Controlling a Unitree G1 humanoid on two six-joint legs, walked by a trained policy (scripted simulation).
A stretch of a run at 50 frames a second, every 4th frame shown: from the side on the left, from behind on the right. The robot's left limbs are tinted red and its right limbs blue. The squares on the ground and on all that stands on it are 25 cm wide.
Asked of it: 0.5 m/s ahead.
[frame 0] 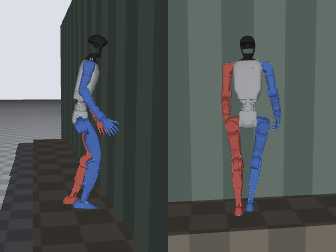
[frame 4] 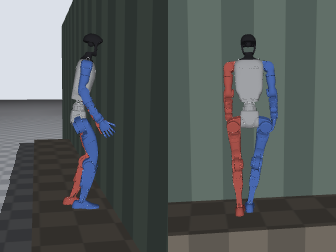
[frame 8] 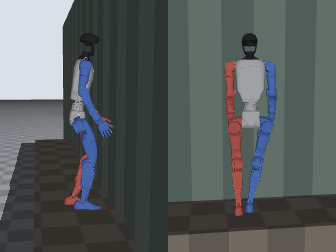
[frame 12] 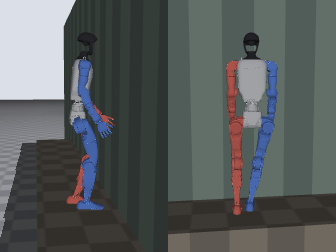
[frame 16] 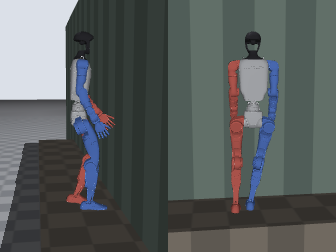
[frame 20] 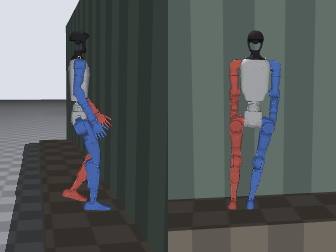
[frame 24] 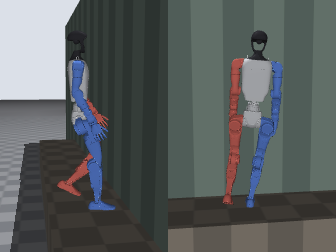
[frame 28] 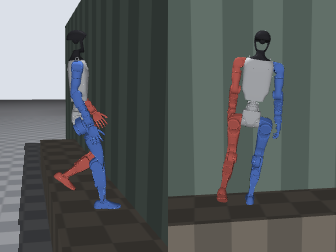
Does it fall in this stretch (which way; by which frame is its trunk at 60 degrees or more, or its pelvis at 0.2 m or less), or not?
no
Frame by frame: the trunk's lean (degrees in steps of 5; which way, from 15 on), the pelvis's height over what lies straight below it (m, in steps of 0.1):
0: 15 forward, 0.8
4: 15 forward, 0.8
8: 10, 0.8
12: 10, 0.8
16: 5, 0.8
20: 0, 0.8
24: 5, 0.8
28: 10, 0.8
